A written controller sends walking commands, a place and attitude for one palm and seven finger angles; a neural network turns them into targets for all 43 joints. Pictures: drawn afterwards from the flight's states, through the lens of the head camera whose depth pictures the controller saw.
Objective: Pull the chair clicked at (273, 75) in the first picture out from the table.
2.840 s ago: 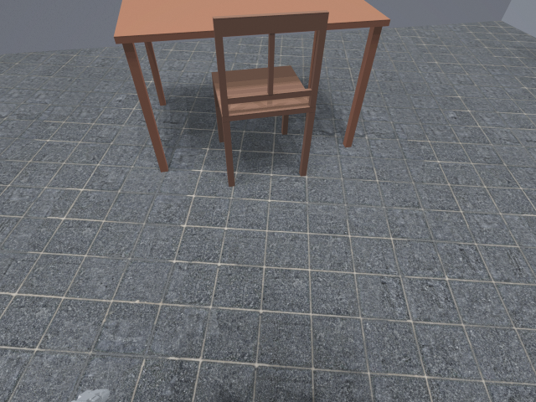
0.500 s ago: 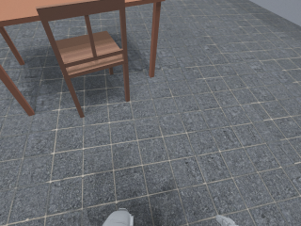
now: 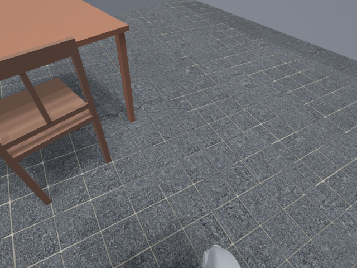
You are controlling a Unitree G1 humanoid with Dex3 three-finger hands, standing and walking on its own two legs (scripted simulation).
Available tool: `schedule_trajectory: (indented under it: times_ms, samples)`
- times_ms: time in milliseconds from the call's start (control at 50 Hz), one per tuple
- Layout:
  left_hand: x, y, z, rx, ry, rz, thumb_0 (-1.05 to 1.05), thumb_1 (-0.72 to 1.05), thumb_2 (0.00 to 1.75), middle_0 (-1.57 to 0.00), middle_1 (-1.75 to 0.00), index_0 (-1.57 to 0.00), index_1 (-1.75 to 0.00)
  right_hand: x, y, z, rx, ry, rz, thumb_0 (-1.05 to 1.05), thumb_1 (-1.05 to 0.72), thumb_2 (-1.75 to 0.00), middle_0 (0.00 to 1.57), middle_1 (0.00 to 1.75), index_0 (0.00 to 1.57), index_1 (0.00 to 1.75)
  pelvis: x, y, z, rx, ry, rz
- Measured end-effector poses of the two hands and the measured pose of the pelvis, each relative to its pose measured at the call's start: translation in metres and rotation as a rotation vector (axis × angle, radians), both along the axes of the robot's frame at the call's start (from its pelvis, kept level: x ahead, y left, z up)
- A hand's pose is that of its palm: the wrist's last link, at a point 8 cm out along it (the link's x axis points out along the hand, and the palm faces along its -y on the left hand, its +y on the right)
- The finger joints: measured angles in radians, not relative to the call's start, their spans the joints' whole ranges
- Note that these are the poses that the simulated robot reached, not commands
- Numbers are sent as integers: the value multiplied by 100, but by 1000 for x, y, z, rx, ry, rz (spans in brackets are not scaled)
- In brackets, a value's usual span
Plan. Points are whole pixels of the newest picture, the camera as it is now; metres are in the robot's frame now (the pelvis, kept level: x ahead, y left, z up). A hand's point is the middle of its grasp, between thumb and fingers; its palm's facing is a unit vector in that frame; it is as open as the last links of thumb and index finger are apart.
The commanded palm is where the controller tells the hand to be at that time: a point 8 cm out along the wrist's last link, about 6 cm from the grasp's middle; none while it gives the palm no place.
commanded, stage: walk to a spot facing it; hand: left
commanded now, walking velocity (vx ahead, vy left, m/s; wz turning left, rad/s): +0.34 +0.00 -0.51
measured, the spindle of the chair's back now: (36, 99) +0.72 +0.59 -0.12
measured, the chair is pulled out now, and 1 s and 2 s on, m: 0.00 0.00 0.00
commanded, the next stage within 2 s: turn to face it in 0.52 s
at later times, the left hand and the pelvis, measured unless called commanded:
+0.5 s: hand (128, 214) +0.30 +0.15 -0.17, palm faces -0.17 -0.96 -0.23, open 7.3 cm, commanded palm none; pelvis +0.24 -0.04 +0.00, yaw -12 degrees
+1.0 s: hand (143, 150) +0.53 +0.14 -0.16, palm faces -0.14 -0.97 -0.19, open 7.4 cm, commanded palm none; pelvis +0.40 -0.02 +0.00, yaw -10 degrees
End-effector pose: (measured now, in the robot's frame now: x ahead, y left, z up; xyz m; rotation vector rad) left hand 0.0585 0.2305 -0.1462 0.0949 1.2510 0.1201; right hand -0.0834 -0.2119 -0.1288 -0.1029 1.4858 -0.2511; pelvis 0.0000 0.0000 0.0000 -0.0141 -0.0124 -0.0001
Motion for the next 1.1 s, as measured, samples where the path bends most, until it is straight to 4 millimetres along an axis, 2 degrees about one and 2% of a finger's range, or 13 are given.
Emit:
schedule_trajectory:
  times_ms: [140,200,240,300,400,480,600,680,740,800,940,1020,1100]
  samples:
    - [109,-37,-11,-36,-16,-141,0,91,90,-19,-30,-20,-30,4,27,-4,70,149,-129,0,-91,-90,20,30,20,30,65,-10,-11,-18,13,-67]
    - [159,-55,-16,-38,-63,-182,0,91,90,-19,-30,-20,-30,21,25,-8,90,198,-175,0,-91,-90,21,30,20,30,100,-22,-19,-17,14,-102]
    - [184,-62,-21,-29,-105,-181,0,91,90,-19,-30,-20,-30,43,16,-15,99,203,-193,0,-91,-90,21,30,20,30,123,-32,-26,4,12,-123]
    - [203,-61,-16,-5,-99,-157,0,91,90,-19,-30,-20,-30,103,-9,-22,68,116,-190,1,-91,-89,21,30,20,30,151,-40,-21,-3,-7,-148]
    - [222,-43,3,78,-21,-190,-1,93,89,-20,-30,-20,-30,242,-51,-15,-1,-176,-145,1,-91,-90,20,30,20,30,195,-43,-5,2,4,-192]
    - [236,-35,11,94,46,-204,-1,92,90,-19,-30,-20,-30,336,-72,-2,-41,-343,-108,1,-93,-90,20,30,19,30,232,-39,0,7,18,-214]
    - [263,-24,4,73,116,-164,0,91,90,-19,-30,-20,-30,447,-69,4,-47,-428,-16,0,-93,-90,20,30,19,30,292,-27,-4,-3,23,-241]
    - [287,-12,-16,53,187,-153,0,91,90,-20,-30,-20,-30,501,-55,0,-72,-466,5,0,-92,-90,20,30,19,30,336,-15,-18,-5,12,-271]
    - [318,-8,-20,56,200,-186,0,91,90,-19,-30,-20,-30,508,-44,2,-70,-454,-22,0,-92,-90,20,30,20,30,357,-11,-16,-1,-12,-294]
    - [360,-11,-14,52,151,-212,0,91,90,-19,-30,-20,-30,494,-32,2,-57,-382,-64,0,-91,-90,20,30,20,30,373,-10,-7,-9,-18,-277]
    - [447,-32,5,39,-41,-201,0,91,90,-19,-30,-20,-30,456,-46,2,-65,-193,-104,-3,-96,-89,21,30,20,30,392,-14,2,-2,2,-203]
    - [474,-47,14,51,-104,-192,0,91,90,-19,-30,-20,-30,442,-55,-5,-35,-125,-108,-1,-94,-90,21,30,20,30,397,-27,1,10,8,-164]
    - [486,-62,22,80,-149,-178,0,91,90,-19,-30,-20,-30,440,-70,-18,5,-101,-103,0,-92,-90,21,30,20,30,398,-45,-3,24,13,-121]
